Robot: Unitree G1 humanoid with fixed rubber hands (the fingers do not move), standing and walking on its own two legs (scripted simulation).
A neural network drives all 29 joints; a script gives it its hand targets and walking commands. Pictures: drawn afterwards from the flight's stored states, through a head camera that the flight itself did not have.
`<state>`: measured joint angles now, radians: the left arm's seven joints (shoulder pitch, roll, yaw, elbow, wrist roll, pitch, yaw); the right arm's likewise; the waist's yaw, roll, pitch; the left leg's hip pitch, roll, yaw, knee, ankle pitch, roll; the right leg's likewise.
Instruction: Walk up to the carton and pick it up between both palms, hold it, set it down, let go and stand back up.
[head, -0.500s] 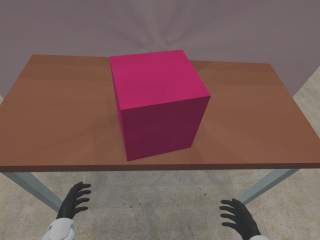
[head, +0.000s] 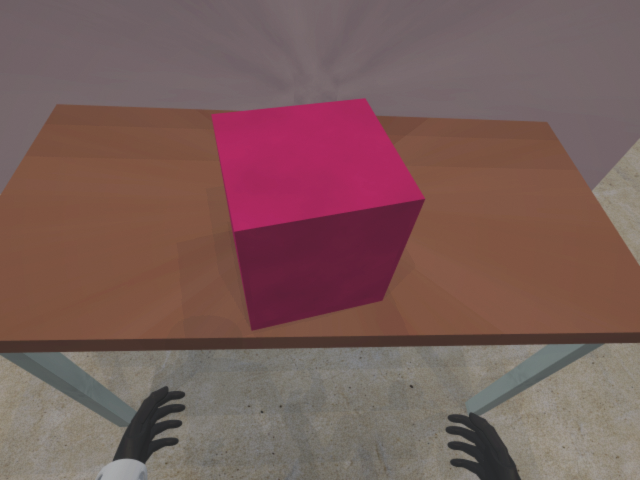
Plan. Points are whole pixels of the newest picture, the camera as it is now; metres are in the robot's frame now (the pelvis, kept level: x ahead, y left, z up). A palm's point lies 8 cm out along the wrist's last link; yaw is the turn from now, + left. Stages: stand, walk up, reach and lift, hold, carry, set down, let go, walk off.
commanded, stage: stand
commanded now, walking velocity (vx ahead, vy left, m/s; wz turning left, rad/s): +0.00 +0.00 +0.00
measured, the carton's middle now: (306, 218) +0.45 +0.05 +0.05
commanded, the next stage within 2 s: none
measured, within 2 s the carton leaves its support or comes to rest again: neither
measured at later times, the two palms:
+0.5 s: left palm out of the picture +0.10 +0.30 -0.08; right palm out of the picture +0.12 -0.26 -0.07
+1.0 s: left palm out of the picture +0.04 +0.32 -0.10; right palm out of the picture +0.07 -0.27 -0.08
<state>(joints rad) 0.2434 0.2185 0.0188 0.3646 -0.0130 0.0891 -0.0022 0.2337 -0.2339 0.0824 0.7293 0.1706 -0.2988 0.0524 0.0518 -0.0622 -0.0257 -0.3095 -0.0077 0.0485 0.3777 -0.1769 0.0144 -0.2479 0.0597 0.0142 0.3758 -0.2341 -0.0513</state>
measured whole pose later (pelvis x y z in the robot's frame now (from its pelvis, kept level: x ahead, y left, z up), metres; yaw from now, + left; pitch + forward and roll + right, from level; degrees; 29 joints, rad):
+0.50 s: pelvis -0.02 +0.00 +0.00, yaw +0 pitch +4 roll +0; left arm 0.25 0.38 0.03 0.65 0.00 -0.04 0.00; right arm 0.23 -0.34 0.08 0.75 0.07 -0.06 0.01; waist 0.05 -0.06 -0.13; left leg -0.30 -0.01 0.05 0.38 -0.16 0.02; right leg -0.24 0.06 0.01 0.38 -0.21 -0.05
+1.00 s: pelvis -0.04 +0.01 +0.00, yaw +0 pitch +2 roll -1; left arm 0.28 0.40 0.03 0.78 0.01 -0.05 0.00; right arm 0.23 -0.35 0.08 0.87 0.07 -0.05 0.01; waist 0.05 -0.05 -0.14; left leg -0.30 -0.01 0.05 0.38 -0.13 0.03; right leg -0.24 0.06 0.01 0.38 -0.18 -0.04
